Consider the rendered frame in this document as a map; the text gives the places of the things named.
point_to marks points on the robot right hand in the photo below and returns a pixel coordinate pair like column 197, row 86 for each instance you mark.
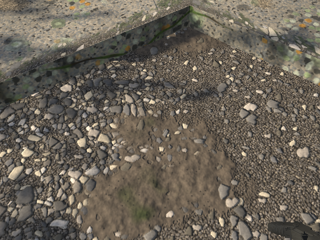
column 294, row 230

